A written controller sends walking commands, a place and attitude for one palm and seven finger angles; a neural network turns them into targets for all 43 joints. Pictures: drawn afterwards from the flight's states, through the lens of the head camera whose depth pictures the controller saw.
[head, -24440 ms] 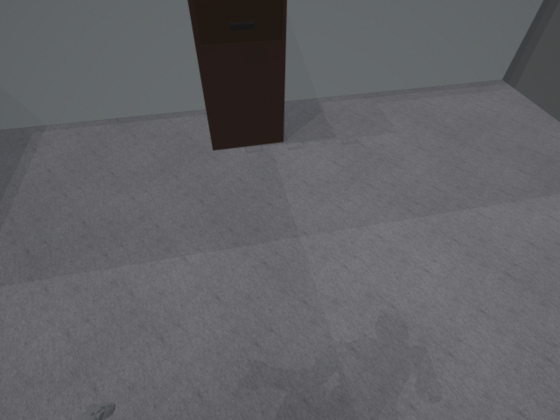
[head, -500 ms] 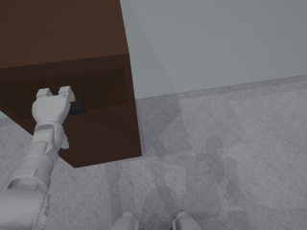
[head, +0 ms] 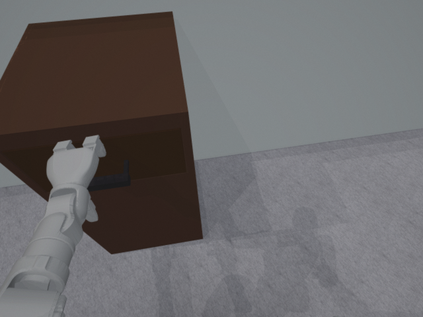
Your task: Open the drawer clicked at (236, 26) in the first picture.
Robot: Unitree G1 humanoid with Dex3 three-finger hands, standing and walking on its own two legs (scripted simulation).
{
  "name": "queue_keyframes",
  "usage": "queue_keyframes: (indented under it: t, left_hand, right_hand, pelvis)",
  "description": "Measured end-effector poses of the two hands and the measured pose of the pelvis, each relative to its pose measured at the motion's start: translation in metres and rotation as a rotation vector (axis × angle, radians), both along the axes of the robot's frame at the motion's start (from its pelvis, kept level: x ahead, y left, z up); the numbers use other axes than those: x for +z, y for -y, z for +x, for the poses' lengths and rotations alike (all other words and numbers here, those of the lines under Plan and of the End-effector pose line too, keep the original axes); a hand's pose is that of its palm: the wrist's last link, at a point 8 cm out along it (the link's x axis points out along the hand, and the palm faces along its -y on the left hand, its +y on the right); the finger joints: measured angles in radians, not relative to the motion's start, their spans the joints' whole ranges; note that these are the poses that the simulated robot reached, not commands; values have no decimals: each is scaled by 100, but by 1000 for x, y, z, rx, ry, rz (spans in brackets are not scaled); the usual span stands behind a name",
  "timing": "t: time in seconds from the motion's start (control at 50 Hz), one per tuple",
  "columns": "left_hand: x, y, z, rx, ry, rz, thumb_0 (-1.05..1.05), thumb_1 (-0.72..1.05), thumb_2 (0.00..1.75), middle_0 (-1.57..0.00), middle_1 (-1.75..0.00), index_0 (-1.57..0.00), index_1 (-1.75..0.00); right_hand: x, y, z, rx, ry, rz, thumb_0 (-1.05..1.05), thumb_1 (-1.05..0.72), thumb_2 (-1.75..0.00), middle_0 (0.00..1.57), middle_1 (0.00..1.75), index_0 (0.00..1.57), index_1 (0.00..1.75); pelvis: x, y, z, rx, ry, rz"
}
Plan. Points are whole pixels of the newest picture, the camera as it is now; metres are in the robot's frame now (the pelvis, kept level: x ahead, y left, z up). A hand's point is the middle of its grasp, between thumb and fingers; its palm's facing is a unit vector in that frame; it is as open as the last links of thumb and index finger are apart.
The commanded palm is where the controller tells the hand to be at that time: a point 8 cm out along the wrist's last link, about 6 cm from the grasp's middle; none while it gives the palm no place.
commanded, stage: lift the fingers back up to retry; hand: left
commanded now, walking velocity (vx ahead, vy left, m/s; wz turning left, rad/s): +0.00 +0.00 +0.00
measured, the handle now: (106, 174) +0.43 +0.27 -0.05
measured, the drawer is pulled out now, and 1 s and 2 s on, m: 0.00 0.00 0.00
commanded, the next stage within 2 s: re-aim the fingers above the handle in 0.04 s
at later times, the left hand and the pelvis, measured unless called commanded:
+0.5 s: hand (83, 186) +0.37 +0.28 +0.01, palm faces -0.03 -0.02 -1.00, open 13.8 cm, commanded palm +0.35 +0.27 +0.06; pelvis -0.01 +0.00 +0.00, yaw +1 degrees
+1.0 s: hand (85, 185) +0.37 +0.28 +0.00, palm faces -0.08 -0.03 -1.00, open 13.8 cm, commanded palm +0.36 +0.27 +0.06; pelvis -0.02 -0.01 +0.00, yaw +0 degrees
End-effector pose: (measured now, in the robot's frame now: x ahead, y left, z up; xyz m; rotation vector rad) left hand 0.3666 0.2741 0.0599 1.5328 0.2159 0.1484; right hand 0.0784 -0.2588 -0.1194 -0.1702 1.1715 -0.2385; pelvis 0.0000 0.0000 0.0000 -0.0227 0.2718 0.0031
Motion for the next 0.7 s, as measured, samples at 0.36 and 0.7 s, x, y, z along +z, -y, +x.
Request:
queue_keyframes:
  t: [0.36, 0.7]
  left_hand:
    - [-1, 5, -18, -52, 63, 9, 0, -49, 30, -32, -120, -33, -120]
    - [-1, 21, -11, -112, -1, -17, 0, -49, 30, -32, -120, -32, -120]
  right_hand:
    - [-2, 1, 21, 52, 31, -9, 1, -91, -90, 20, 30, 20, 30]
    - [-3, 12, -23, 3, -26, -28, 1, -91, -90, 20, 30, 20, 30]
  pelvis:
    - [-4, 3, -4, 17, 3, 0]
    - [-3, 8, -15, 9, 16, 8]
